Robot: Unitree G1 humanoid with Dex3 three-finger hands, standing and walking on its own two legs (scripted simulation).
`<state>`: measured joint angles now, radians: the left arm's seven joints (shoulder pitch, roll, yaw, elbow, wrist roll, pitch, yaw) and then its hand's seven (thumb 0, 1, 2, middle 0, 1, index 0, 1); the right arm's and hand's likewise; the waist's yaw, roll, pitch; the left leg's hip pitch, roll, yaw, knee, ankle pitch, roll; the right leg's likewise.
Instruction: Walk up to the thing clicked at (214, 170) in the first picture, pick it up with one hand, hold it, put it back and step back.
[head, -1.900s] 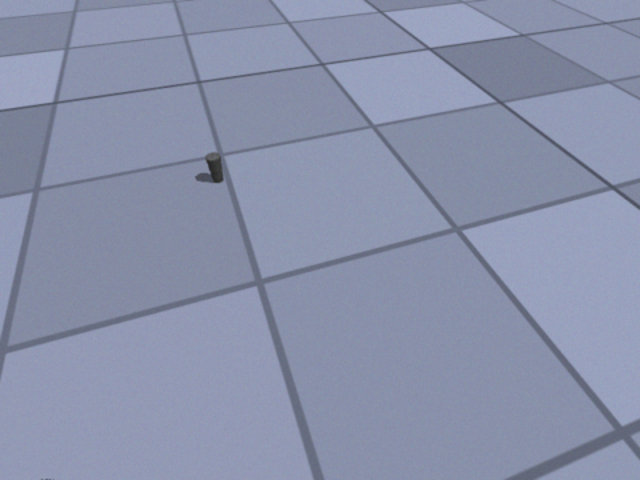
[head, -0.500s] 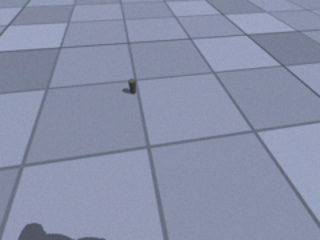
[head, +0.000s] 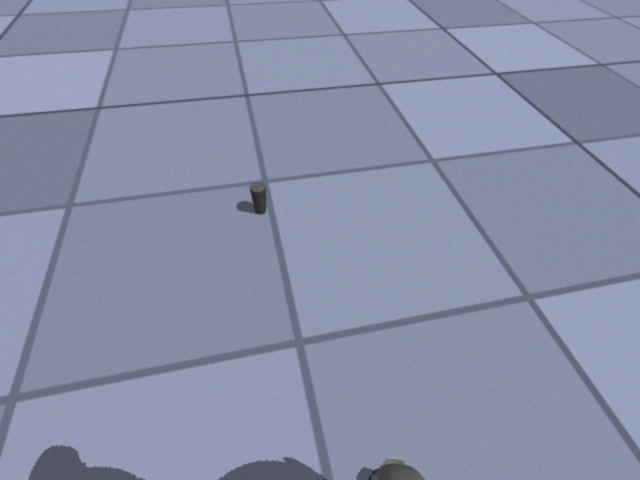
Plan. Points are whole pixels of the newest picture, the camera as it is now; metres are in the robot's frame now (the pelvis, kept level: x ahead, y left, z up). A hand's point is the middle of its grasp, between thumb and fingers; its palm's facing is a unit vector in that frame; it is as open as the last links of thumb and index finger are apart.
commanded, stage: walk up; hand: left
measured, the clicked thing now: (259, 199) +1.40 +0.24 -0.70
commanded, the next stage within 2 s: none
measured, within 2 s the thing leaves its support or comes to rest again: neither
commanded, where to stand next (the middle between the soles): +1.06 -0.04 m, yaw +1 degrees
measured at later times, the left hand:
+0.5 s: hand (163, 400) +0.29 +0.25 -0.16, palm faces +0.01 -0.94 -0.33, open 7.4 cm
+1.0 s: hand (209, 249) +0.59 +0.22 -0.13, palm faces -0.05 -0.90 -0.43, open 7.4 cm
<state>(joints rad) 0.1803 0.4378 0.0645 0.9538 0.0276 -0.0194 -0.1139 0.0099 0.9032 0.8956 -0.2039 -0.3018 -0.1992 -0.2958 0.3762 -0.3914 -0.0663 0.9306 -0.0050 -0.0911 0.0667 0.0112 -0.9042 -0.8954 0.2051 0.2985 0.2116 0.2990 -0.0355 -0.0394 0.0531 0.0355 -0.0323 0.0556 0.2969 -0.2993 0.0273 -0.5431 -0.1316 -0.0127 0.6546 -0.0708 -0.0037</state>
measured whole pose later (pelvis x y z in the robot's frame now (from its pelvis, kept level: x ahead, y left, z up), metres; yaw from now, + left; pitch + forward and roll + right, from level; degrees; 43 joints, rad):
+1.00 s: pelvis +0.49 -0.06 -0.02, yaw -1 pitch -3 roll +1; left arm 0.23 0.43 0.07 0.88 0.02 -0.08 -0.08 0.01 0.90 0.90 -0.20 -0.30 -0.20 -0.30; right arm 0.34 -0.44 -0.06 0.90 0.00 -0.04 0.04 0.01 -0.91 -0.90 0.20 0.30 0.21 0.30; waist -0.01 0.04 0.06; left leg -0.24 0.07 0.04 0.94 -0.48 0.02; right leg -0.39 -0.06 -0.08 0.67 -0.24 -0.02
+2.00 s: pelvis +0.84 -0.08 -0.01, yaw +1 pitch -2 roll +0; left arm 0.31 0.40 0.04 0.86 0.01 -0.08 -0.05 0.01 0.90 0.90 -0.21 -0.30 -0.20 -0.30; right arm 0.28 -0.44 -0.05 0.88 -0.01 -0.04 0.06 0.01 -0.91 -0.90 0.20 0.30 0.21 0.30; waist 0.03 0.07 0.08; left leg -0.47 0.06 0.02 0.92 -0.37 0.01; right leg -0.25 -0.06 -0.09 0.55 -0.26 -0.02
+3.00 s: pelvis +0.97 -0.06 +0.00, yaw +0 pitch -3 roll +0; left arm 0.02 0.35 0.00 1.12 0.00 -0.01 -0.02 0.01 0.90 0.90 -0.21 -0.30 -0.20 -0.30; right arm 0.10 -0.36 0.01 1.17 0.00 -0.01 0.02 0.01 -0.91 -0.90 0.20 0.30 0.21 0.30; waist -0.01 -0.01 0.06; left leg -0.17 0.03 0.07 0.39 -0.17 -0.01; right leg -0.20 -0.04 -0.03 0.40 -0.16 0.02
